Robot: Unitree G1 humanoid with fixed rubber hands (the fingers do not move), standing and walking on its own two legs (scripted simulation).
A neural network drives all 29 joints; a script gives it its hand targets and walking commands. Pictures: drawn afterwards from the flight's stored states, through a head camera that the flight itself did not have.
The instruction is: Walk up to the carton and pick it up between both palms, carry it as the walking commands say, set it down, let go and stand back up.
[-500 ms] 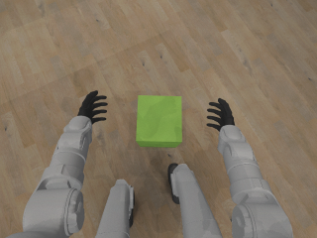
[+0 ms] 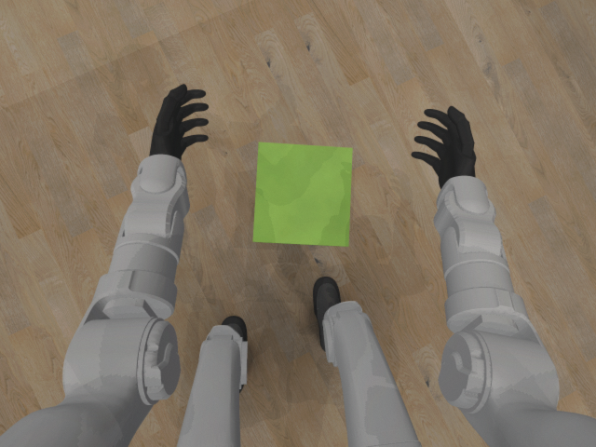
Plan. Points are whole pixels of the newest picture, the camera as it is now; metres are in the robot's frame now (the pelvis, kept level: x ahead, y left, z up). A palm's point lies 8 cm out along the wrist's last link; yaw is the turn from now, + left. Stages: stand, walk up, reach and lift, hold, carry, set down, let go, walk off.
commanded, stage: reach and lift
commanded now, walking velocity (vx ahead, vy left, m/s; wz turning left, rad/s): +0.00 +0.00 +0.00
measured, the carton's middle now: (299, 201) +0.44 -0.07 -0.53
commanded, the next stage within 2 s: none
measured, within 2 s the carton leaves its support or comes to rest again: neither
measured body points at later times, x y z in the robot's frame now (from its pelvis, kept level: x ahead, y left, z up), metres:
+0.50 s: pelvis -0.04 +0.00 -0.12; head +0.29 -0.02 +0.19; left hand +0.48 +0.12 -0.27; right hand +0.43 -0.24 -0.27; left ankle +0.02 +0.15 -0.62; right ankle +0.09 -0.12 -0.62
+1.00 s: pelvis -0.06 +0.00 -0.23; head +0.29 -0.02 +0.04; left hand +0.48 +0.12 -0.41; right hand +0.42 -0.24 -0.42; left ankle +0.02 +0.15 -0.62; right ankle +0.09 -0.12 -0.62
